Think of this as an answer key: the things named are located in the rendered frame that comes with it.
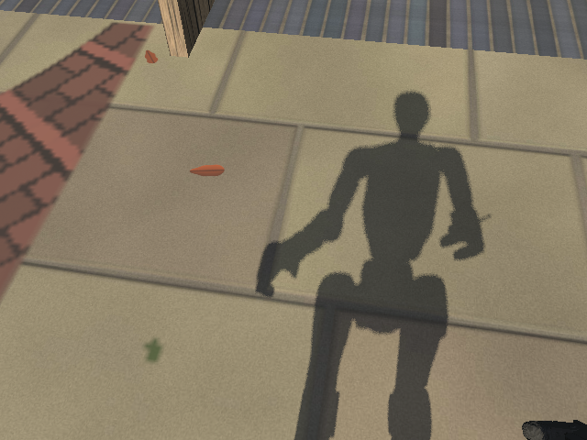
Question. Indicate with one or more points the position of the right robot hand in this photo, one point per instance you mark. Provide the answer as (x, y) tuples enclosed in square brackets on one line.
[(548, 430)]

